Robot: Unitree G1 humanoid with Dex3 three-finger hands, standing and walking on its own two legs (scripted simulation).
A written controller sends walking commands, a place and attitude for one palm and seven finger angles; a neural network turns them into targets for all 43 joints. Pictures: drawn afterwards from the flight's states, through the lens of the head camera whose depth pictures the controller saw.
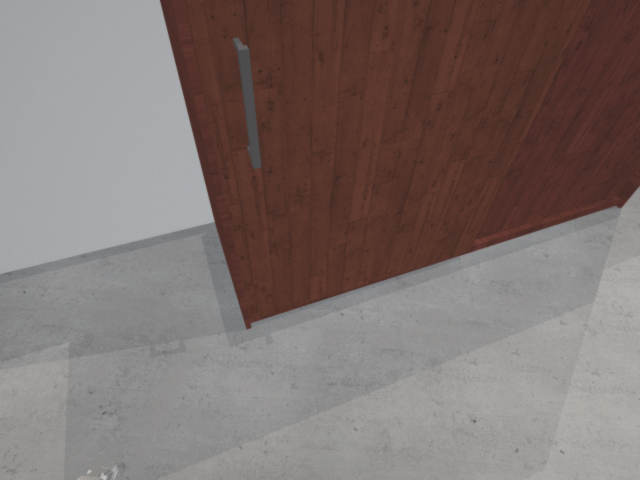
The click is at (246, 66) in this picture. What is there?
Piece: wardrobe's sliding door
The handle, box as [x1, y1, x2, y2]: [233, 38, 261, 168]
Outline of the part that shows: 233,38 233,43 238,53 249,139 249,145 247,146 251,157 252,165 254,168 261,167 249,53 246,45 243,45 238,38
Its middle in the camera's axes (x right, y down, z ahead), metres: -0.14 -0.25 +0.75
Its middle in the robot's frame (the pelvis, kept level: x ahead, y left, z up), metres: +0.73 +0.19 +0.09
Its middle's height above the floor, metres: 0.86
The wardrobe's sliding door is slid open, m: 0.00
